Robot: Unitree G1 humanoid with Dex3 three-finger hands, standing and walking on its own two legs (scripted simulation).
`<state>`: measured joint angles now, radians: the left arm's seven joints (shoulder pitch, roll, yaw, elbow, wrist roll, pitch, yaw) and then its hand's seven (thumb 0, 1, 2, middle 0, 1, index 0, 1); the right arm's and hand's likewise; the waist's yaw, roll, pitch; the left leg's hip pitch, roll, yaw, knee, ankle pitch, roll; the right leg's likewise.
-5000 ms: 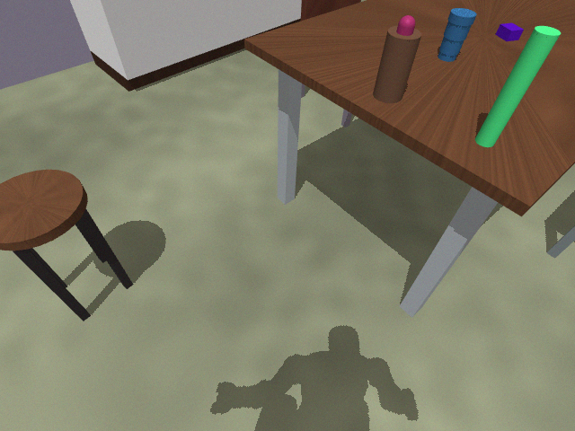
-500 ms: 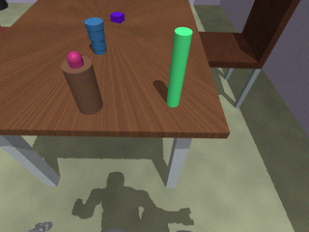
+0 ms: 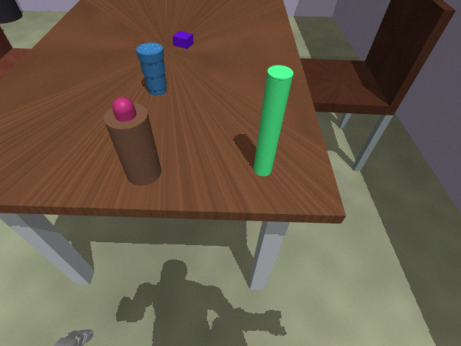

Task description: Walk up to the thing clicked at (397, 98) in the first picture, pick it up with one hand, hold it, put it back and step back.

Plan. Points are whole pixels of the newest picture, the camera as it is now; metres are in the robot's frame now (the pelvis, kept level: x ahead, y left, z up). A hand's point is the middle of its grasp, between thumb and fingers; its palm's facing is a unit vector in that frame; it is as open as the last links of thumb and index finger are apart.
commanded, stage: walk up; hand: left
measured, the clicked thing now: (134, 140) +0.47 +0.21 +0.08
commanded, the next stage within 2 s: stand in 0.54 s
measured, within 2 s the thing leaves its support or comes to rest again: neither
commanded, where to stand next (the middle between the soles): +0.06 -0.02 m, yaw +2 degrees
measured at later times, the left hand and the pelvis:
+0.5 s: hand out of the picture +0.09 +0.26 -0.15, palm faces +0.04 -0.95 -0.32, open 7.3 cm; pelvis +0.01 +0.01 +0.01, yaw +1 degrees
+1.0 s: hand out of the picture +0.08 +0.27 -0.15, palm faces +0.01 -0.94 -0.34, open 7.3 cm; pelvis +0.01 +0.02 +0.01, yaw +1 degrees
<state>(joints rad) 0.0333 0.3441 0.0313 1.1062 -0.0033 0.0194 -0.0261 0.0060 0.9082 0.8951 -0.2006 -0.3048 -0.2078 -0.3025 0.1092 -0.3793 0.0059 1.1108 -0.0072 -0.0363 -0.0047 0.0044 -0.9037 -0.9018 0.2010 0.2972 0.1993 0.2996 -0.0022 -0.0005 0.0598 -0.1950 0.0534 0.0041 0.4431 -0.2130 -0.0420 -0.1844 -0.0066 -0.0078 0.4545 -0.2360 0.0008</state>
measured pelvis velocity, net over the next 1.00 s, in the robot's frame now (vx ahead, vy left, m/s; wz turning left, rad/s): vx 0.01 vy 0.02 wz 0.02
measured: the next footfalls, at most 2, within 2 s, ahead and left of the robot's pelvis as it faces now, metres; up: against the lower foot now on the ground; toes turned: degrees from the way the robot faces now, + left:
none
